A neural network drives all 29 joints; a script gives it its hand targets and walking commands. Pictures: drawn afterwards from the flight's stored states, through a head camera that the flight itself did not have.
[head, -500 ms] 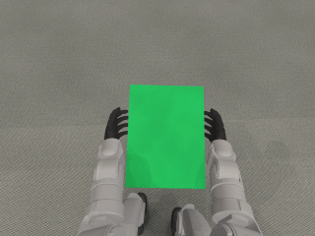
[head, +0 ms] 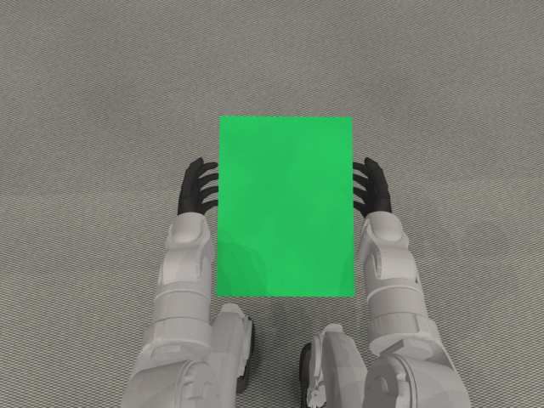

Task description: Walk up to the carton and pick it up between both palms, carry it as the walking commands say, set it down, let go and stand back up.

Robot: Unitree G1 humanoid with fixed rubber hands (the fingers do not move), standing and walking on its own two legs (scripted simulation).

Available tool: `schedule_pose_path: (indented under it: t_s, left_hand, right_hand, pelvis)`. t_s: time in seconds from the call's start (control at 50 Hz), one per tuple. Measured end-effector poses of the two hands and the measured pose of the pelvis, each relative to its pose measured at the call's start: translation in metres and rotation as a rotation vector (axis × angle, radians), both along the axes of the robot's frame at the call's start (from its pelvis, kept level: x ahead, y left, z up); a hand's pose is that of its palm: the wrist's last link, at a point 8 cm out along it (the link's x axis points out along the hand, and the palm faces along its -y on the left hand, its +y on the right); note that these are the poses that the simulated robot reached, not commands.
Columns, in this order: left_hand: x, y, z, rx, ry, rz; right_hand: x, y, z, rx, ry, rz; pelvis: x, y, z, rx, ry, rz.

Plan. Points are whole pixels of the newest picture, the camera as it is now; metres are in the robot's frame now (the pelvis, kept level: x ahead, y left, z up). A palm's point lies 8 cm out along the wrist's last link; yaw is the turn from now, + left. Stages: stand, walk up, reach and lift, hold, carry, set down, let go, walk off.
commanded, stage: set down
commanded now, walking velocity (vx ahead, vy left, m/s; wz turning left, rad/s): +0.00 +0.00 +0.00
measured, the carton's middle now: (282, 210) +0.42 +0.03 -0.14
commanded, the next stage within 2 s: none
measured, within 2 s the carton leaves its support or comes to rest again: neither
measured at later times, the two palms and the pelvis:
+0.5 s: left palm (202, 213) +0.41 +0.17 -0.15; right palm (357, 211) +0.44 -0.10 -0.15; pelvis -0.02 +0.00 -0.08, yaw -2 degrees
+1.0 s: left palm (212, 215) +0.43 +0.17 -0.23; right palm (346, 213) +0.46 -0.10 -0.23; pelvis -0.03 +0.00 -0.15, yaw -2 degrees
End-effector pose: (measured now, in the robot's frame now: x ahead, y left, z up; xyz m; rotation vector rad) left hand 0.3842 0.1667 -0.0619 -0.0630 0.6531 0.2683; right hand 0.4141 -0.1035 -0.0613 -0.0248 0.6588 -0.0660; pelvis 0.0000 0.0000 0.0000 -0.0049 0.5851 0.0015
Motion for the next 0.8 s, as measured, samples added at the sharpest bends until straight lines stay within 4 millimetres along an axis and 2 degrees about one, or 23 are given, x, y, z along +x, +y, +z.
schedule_pose_path:
  t_s: [0.4,0.8]
  left_hand:
    - [0.019,0.005,-0.067,0.001,0.004,0.007]
    - [0.040,0.005,-0.137,0.002,0.018,0.002]
  right_hand:
    - [0.020,0.005,-0.067,-0.001,0.006,0.007]
    - [0.041,0.005,-0.137,-0.014,0.016,0.013]
  pelvis:
    - [-0.015,-0.006,-0.064,-0.001,0.086,-0.001]
    - [-0.025,-0.001,-0.119,-0.002,0.153,-0.032]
